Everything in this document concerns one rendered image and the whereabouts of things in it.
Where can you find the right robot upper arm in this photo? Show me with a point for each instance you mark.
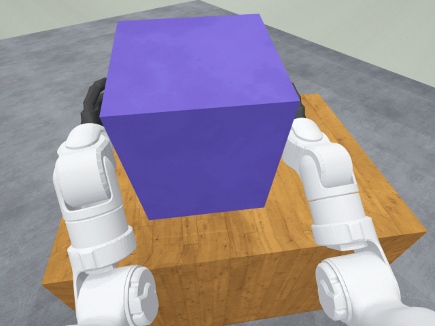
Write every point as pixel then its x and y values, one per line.
pixel 359 290

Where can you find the right robot hand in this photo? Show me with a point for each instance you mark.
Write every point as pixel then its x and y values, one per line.
pixel 301 108

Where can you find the carton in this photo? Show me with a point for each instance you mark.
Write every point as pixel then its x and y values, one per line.
pixel 198 110

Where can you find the left robot hand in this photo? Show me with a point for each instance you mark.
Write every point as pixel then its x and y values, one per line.
pixel 92 103

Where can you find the pedestal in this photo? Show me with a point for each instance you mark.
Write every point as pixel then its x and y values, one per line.
pixel 233 267

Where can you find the robot right forearm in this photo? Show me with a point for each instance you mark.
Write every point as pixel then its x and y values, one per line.
pixel 326 172

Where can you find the left robot upper arm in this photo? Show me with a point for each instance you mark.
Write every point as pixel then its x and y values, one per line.
pixel 124 296

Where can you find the robot left forearm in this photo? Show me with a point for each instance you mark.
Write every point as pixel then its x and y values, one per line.
pixel 91 203

